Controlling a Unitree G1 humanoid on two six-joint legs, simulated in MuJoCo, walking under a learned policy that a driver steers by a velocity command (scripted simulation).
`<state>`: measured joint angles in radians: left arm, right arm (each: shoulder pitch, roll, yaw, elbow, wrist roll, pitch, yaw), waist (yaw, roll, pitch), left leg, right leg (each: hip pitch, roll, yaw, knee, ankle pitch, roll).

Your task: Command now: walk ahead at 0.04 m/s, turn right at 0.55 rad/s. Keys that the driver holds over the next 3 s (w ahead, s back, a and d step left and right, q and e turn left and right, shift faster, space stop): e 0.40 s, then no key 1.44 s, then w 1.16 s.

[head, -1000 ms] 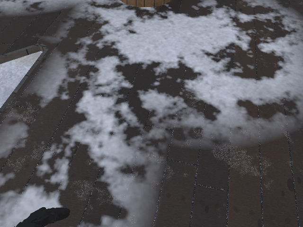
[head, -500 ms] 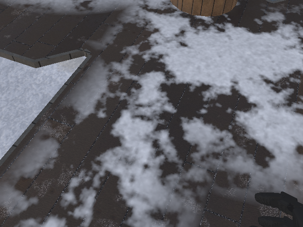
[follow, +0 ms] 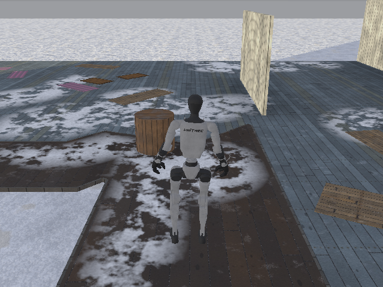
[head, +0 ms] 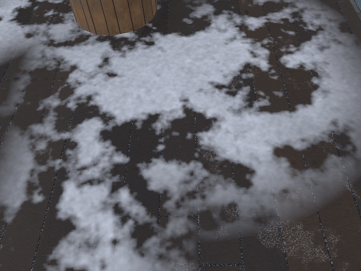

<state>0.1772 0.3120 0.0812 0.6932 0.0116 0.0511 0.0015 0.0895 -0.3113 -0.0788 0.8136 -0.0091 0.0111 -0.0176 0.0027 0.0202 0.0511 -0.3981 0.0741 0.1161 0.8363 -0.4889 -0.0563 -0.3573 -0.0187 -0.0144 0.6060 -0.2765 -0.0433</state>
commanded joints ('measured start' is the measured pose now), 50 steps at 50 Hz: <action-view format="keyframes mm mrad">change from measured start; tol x16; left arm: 1 55 212 55 -60 2 -50 7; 50 -8 67 -21 4 6 -54 13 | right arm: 1 -47 -101 -28 -83 14 -8 -13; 50 62 -86 23 82 -2 -22 -4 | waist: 1 24 -153 -144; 19 -36 -174 -152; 22 9 242 -138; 36 1 149 -100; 39 -82 -195 -159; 50 -22 -75 -37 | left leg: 1 -294 -44 -159 320 -50 5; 19 155 -107 -184 -459 313 21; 22 295 331 -636 -542 675 335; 35 277 143 -291 -453 680 257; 39 148 -12 -134 -389 231 43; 50 226 -11 -133 -421 366 -1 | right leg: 1 285 -269 374 -257 509 -238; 19 159 -97 488 -156 318 -119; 22 -195 141 183 336 -389 48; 26 -221 93 198 572 -210 118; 33 20 29 44 95 -160 135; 37 295 10 61 -301 205 59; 38 406 -118 199 -261 453 19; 42 196 -82 187 -240 150 -29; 50 159 -59 175 -241 167 -10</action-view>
